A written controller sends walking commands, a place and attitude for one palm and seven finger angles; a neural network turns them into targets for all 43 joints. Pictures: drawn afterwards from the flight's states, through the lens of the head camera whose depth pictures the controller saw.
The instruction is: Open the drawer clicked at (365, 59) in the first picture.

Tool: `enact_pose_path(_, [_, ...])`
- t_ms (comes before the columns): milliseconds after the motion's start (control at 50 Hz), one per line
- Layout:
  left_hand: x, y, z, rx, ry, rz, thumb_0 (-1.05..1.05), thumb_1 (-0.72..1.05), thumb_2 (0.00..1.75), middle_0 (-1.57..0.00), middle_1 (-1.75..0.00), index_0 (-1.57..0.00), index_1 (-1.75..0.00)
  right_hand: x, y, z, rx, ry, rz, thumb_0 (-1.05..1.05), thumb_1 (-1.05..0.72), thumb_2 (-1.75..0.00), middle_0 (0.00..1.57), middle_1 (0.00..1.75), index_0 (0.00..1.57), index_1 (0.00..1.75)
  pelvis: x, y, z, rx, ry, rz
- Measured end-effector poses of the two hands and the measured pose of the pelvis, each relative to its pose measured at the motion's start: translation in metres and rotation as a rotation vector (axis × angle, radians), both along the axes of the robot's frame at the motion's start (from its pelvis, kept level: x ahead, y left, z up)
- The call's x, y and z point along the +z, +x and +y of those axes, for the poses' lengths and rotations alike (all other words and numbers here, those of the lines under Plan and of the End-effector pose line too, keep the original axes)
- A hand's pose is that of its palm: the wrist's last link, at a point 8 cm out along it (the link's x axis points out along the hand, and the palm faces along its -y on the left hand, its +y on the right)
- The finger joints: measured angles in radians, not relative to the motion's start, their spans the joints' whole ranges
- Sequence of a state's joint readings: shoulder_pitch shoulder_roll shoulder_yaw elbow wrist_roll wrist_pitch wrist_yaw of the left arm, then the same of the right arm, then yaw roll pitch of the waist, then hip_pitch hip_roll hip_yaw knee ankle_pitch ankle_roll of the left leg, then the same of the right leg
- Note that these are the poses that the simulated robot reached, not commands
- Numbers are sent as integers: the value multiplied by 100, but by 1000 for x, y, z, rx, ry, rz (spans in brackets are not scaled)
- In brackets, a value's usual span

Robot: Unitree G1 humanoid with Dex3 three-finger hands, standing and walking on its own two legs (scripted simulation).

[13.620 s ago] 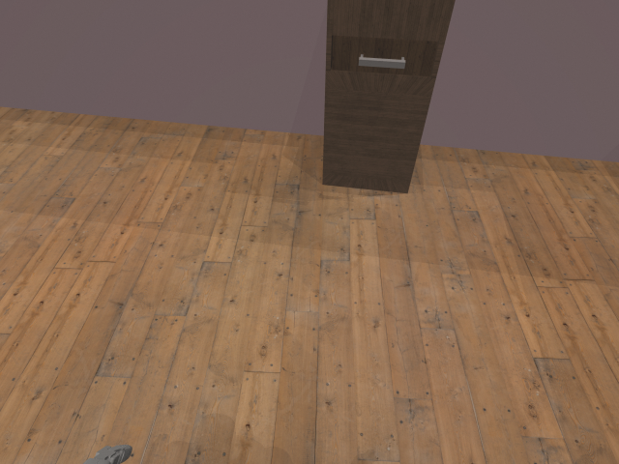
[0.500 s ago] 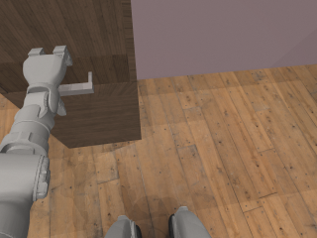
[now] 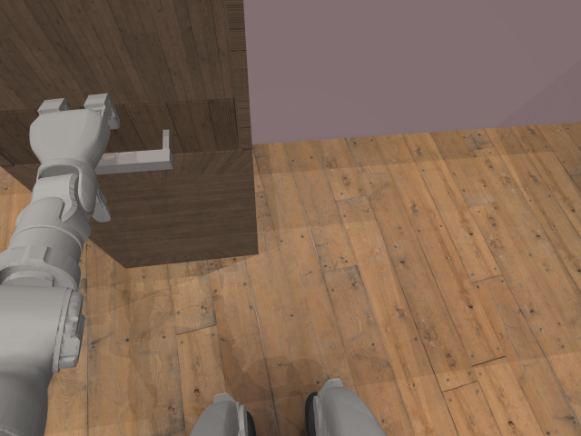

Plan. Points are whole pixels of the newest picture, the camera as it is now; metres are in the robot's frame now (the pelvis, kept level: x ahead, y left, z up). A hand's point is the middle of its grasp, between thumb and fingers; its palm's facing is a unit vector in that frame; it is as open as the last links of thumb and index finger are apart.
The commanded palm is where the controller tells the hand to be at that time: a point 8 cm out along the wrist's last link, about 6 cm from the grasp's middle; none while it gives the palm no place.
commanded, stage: move the hooked fingers above the handle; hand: left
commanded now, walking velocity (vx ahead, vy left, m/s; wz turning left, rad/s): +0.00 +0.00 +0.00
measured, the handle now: (116, 151) +0.56 +0.24 -0.05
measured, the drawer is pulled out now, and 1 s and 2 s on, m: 0.00 0.00 0.00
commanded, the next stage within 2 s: none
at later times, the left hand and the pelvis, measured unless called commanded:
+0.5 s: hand (100, 170) +0.49 +0.23 +0.00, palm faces -0.14 -0.04 -0.99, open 13.8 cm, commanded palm +0.49 +0.23 +0.07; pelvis +0.01 +0.00 +0.01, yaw +0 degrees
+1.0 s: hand (107, 158) +0.50 +0.22 +0.02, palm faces -0.09 -0.05 -0.99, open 13.7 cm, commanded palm +0.50 +0.23 +0.06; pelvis +0.00 -0.01 +0.00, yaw +0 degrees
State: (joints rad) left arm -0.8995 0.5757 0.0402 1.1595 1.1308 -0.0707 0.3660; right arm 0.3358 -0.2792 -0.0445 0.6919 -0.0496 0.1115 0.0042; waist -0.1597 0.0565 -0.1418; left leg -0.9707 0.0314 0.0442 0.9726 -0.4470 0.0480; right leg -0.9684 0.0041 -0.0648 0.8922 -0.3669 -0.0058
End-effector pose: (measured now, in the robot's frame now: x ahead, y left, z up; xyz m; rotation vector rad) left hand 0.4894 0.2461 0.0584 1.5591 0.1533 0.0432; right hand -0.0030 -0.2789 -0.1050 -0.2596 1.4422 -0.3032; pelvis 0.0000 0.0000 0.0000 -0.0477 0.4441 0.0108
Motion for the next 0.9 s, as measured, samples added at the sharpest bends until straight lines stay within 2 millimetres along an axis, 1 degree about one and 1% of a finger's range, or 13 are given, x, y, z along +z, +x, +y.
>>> enact_pose_path(60, [-1,-5,1,1,-10,40,0,-48,30,-32,-120,-32,-121,1,-2,4,-13,14,12,0,-90,-90,20,30,21,30,4,3,-1,-6,3,-8])
enact_pose_path(140, [7,-10,-5,-50,-32,53,0,-48,30,-32,-120,-32,-120,4,-4,8,-19,22,24,0,-90,-90,20,30,21,30,9,7,-2,0,4,-27])
enact_pose_path(200, [17,-9,-8,-80,-44,20,0,-48,30,-32,-120,-32,-121,5,-4,8,-17,22,25,0,-90,-90,20,30,21,30,10,9,-3,4,5,-35])
enact_pose_path(280, [22,-5,-4,-61,-28,-12,0,-48,30,-32,-120,-32,-121,4,-3,6,-16,21,20,0,-90,-90,20,30,21,30,9,9,-4,5,6,-35])
enact_pose_path(400, [6,-9,4,-15,10,61,0,-48,30,-32,-120,-32,-120,2,-1,2,-16,20,17,0,-90,-90,20,30,21,30,8,6,-3,1,7,-25])
enact_pose_path(460, [-1,-12,-2,-54,-13,84,0,-48,30,-32,-120,-32,-120,3,-2,1,-12,11,22,0,-90,-90,20,30,21,30,7,6,-3,3,7,-22])
enact_pose_path(500, [0,-12,-10,-98,-39,63,0,-48,30,-32,-120,-32,-120,3,-2,1,-9,2,24,0,-90,-90,20,30,21,30,7,7,-3,5,6,-19])
enact_pose_path(580, [10,-7,-21,-140,-59,-26,0,-48,30,-32,-120,-32,-121,2,-2,0,-4,-6,22,0,-90,-90,20,30,21,30,4,7,-3,10,4,-18])
enact_pose_path(640, [17,1,-17,-90,-38,-83,0,-48,30,-32,-120,-32,-121,-1,-2,-1,-4,0,19,0,-90,-90,20,30,21,30,2,5,-3,8,4,-12])
enact_pose_path(700, [21,6,-11,-40,1,-86,0,-48,30,-33,-120,-34,-123,-3,-2,1,-10,15,18,0,-90,-90,20,30,21,30,2,3,-3,3,5,-11])
enact_pose_path(760, [20,5,-12,-4,28,-25,0,-48,30,-33,-120,-35,-125,-3,-4,4,-18,36,18,0,-90,-90,20,30,21,30,5,2,-2,-2,8,-17])
enact_pose_path(820, [11,0,-10,28,22,79,0,-48,30,-33,-120,-34,-125,-1,-6,7,-33,40,11,0,-90,-90,20,30,21,30,9,2,-3,-9,13,-27])
enact_pose_path(900, [5,-6,-14,-38,-22,133,0,-48,30,-33,-120,-33,-123,4,-11,7,-38,21,7,0,-90,-90,20,30,21,30,11,3,-4,-8,14,-34])
